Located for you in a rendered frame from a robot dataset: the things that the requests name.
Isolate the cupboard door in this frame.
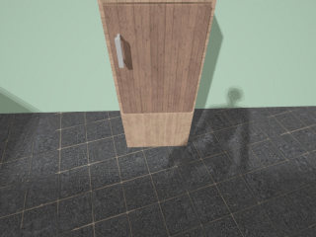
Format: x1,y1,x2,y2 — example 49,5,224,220
103,3,212,114

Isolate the handle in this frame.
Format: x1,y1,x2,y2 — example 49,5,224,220
115,34,124,68

